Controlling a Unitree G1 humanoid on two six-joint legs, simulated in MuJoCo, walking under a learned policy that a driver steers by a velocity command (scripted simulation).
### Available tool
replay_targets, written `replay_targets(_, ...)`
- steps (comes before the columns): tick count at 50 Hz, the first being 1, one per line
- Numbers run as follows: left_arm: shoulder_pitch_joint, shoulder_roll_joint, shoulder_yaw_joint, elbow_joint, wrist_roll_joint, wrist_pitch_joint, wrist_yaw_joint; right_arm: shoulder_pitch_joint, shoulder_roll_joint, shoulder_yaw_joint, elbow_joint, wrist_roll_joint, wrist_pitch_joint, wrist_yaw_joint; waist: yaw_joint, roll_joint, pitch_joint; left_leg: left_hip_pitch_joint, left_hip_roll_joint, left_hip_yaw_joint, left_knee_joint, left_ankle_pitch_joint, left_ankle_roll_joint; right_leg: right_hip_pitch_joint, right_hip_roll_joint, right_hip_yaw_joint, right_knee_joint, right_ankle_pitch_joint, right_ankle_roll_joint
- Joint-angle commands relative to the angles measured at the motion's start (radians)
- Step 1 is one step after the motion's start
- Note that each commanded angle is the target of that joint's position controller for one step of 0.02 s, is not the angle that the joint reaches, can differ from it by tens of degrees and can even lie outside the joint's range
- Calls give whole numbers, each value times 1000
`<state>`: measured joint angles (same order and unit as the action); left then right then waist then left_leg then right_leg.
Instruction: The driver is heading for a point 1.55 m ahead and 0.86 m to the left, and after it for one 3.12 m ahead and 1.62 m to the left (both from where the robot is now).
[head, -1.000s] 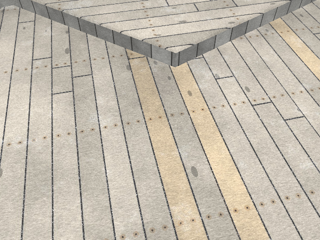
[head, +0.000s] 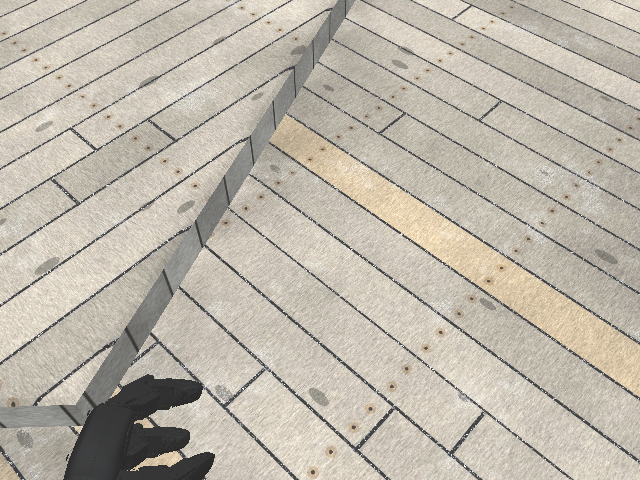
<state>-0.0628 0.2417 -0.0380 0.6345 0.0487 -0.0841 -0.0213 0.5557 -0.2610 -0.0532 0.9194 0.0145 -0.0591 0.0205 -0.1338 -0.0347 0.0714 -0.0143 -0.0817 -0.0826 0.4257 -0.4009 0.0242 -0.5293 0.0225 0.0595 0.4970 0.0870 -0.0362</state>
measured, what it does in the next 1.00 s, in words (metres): walks ahead, turning left: right foot, then left foot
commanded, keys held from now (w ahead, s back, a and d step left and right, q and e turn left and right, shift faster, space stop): q+shift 0.74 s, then shift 0.26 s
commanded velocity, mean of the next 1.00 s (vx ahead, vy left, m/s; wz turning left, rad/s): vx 0.08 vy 0.00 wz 0.79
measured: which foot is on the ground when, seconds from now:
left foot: down 0.00-0.00, up 0.02-0.42, down 0.44-0.86, up 0.88-1.00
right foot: up 0.00-0.00, down 0.02-0.44, up 0.46-0.84, down 0.86-1.00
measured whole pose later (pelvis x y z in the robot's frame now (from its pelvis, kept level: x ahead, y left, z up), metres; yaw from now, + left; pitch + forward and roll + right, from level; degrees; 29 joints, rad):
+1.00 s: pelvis +0.15 +0.02 +0.01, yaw +48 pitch +0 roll +1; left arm 0.21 0.26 0.03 0.68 0.02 0.02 0.02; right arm 0.17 -0.34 -0.08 0.67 -0.02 0.07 0.03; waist 0.00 0.06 0.05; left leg -0.44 -0.15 -0.15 1.00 -0.44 -0.01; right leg -0.27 0.01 0.01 0.48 -0.22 -0.03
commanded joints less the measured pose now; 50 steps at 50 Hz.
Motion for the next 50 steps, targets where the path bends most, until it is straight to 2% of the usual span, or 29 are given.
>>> replay_targets(1,393,241,77,35,31,-13,42,-130,-127,-34,-168,26,-8,-16,240,-53,-307,-372,20,-49,531,297,-15,702,-291,194,27,608,-64)
replay_targets(2,393,225,78,9,16,-1,28,89,-55,-19,-164,57,18,-44,151,-185,-506,-455,-22,1,825,-349,-5,836,-594,378,103,1003,-176)
replay_targets(3,318,168,82,-19,-29,14,24,138,-114,-26,-127,20,49,-63,149,-93,-541,-483,34,15,916,-277,-5,769,-560,354,63,738,-228)
replay_targets(4,256,102,68,-36,-38,21,31,45,-130,-35,-132,-13,66,-58,147,-70,-401,-529,63,45,907,-185,-18,630,-474,276,-7,523,-220)
replay_targets(5,219,67,56,-25,-39,25,40,-35,-136,-43,-154,-33,77,-46,130,-75,-280,-551,91,53,866,-123,-34,519,-404,187,-66,414,-187)
replay_targets(6,212,68,55,-16,-37,27,51,-78,-136,-49,-171,-44,91,-33,123,-106,-211,-552,107,54,849,-89,-52,444,-372,119,-99,391,-173)
replay_targets(8,221,98,69,0,-32,31,63,-91,-103,-48,-191,-38,118,-16,98,-121,-176,-492,110,72,826,-50,-72,332,-354,21,-147,357,-170)
replay_targets(10,210,100,78,0,-23,31,63,-130,-77,-44,-219,-29,134,-10,82,-99,-183,-490,123,83,789,-14,-72,303,-365,-29,-172,279,-186)
replay_targets(13,187,99,84,1,-15,34,59,-225,-63,-37,-269,-30,151,10,79,-113,-159,-458,159,102,614,94,-54,255,-357,-124,-189,78,-153)
replay_targets(16,190,134,103,-3,-12,42,46,-312,-76,-34,-308,-22,159,32,98,-129,-149,-350,145,156,439,141,-32,217,-363,-197,-170,-106,-109)
replay_targets(19,245,178,126,3,-20,62,26,-382,-102,-42,-347,-19,159,40,133,-117,-133,-313,125,199,315,63,-12,269,-410,-210,-107,-192,-77)
replay_targets(20,247,189,133,3,-27,71,21,-376,-106,-45,-352,-20,154,41,123,-101,-129,-273,113,209,240,71,-1,267,-407,-230,-56,-233,-51)
replay_targets(21,271,190,138,10,-30,81,16,-343,-120,-52,-341,-27,143,38,108,-49,-134,-207,96,194,154,112,15,246,-376,-259,35,-315,-7)
replay_targets(22,315,171,139,18,-27,94,7,-266,-178,-67,-315,-41,125,22,82,139,-117,-124,169,18,-17,197,49,151,-301,-317,260,-444,57)
replay_targets(23,329,96,117,-49,-32,109,4,-272,-349,-100,-348,-39,112,5,123,429,-67,-72,444,-445,-89,560,172,-156,-122,-317,530,-822,148)
replay_targets(24,218,137,118,-81,-7,127,19,-195,-363,-123,-352,-30,112,-3,21,280,-143,-76,461,-481,-102,602,284,-189,-81,-101,663,-807,141)
replay_targets(26,229,135,118,-63,-33,120,29,-320,-280,-95,-352,-33,122,-15,105,208,-75,-152,332,-297,-104,399,229,-170,-107,-34,631,-581,117)
replay_targets(28,262,158,127,-32,-12,109,35,-428,-216,-76,-383,-23,127,-21,143,198,-99,-185,238,-221,-83,448,190,-101,-84,-44,608,-467,107)
replay_targets(31,264,134,119,-25,-21,114,28,-377,-221,-78,-365,-21,119,-7,129,116,-149,-156,226,-249,-51,526,196,-61,-51,-26,531,-473,102)
replay_targets(37,206,129,104,-49,-32,105,34,-344,-252,-93,-356,-33,124,7,92,150,-145,-164,213,-416,-39,390,205,14,13,16,308,-474,75)
replay_targets(40,262,136,103,-29,-41,96,40,-381,-236,-86,-353,-35,120,13,112,178,-165,-205,193,-427,-6,483,169,161,33,-3,187,-471,50)
replay_targets(42,322,130,103,-13,-38,88,51,-415,-216,-76,-348,-22,117,9,158,172,-159,-277,153,-419,36,451,111,319,30,-15,-19,-358,32)
replay_targets(43,325,165,111,-15,-26,83,61,-401,-180,-63,-348,-14,112,3,156,97,-151,-337,100,-374,100,306,59,386,-63,73,-153,-357,8)
replay_targets(44,269,255,124,-42,-12,84,64,-351,-109,-42,-357,-9,109,-1,113,-135,-145,-462,-47,-198,285,-11,0,440,-309,357,-274,-392,-72)
replay_targets(45,266,287,138,-37,-10,91,51,-352,-184,-60,-353,-44,113,-8,127,-203,-114,-501,-109,-62,479,-185,-18,343,-411,491,-270,-251,-189)
replay_targets(46,267,226,124,-36,-22,91,43,-344,-212,-70,-332,-52,113,-11,118,-112,-102,-477,-64,-89,594,-156,-24,307,-394,441,-248,-173,-214)
replay_targets(47,229,177,110,-35,-33,89,39,-336,-198,-67,-309,-46,113,-6,102,-67,-81,-451,-52,-92,643,-96,-29,280,-328,334,-228,-136,-194)
replay_targets(48,192,161,106,-36,-33,89,39,-318,-183,-62,-291,-39,116,1,88,-73,-79,-439,-50,-77,676,-48,-39,287,-263,240,-211,-95,-163)
replay_targets(50,200,156,105,-23,-33,86,45,-309,-159,-50,-275,-31,120,10,104,-114,-97,-452,-55,-49,658,-34,-59,360,-209,149,-178,38,-145)
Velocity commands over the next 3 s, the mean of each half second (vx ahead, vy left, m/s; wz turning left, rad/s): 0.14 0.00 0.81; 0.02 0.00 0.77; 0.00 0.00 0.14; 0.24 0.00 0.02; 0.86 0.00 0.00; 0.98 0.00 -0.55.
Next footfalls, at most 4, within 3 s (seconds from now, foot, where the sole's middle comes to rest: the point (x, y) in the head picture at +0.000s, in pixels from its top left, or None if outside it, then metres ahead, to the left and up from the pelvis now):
0.02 right None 0.21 -0.09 -0.76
0.44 left None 0.14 0.14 -0.76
0.86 right None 0.26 0.00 -0.76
1.22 left None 0.07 0.10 -0.76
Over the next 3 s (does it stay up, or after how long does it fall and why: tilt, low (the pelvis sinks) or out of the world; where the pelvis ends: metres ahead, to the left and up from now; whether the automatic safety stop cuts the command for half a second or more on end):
stays up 0.74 0.61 0.03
